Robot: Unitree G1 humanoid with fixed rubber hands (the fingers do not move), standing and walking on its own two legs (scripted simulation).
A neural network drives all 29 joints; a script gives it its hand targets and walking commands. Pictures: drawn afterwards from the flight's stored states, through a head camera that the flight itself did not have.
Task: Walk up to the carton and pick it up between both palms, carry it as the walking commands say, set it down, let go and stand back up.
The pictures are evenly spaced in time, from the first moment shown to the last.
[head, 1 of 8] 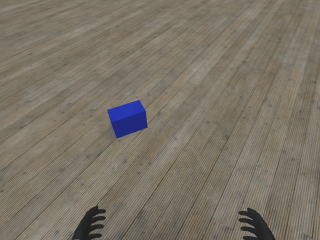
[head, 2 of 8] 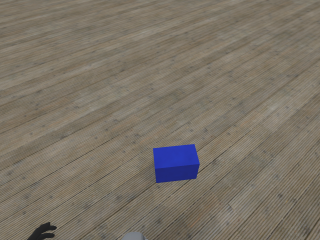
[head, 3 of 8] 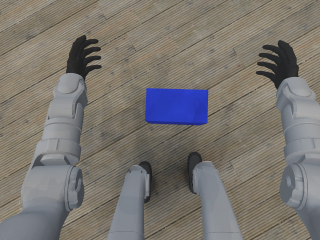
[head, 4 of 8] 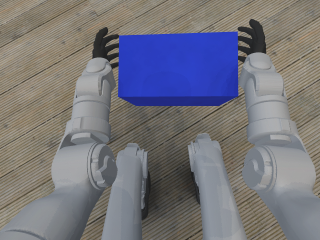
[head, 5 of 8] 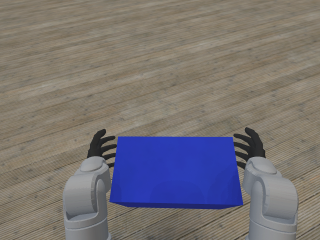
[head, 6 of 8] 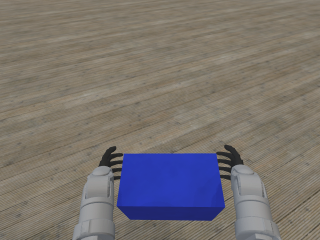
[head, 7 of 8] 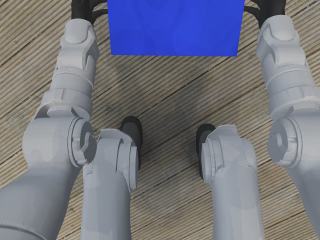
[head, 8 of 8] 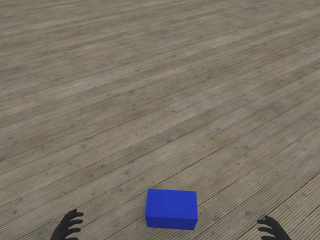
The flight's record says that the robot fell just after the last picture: no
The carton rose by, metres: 0.69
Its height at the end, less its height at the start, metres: +0.00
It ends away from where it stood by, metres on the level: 0.85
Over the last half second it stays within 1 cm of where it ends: yes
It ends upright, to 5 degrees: yes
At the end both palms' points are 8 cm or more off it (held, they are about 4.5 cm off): yes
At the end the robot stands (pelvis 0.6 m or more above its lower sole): yes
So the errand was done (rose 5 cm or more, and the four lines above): yes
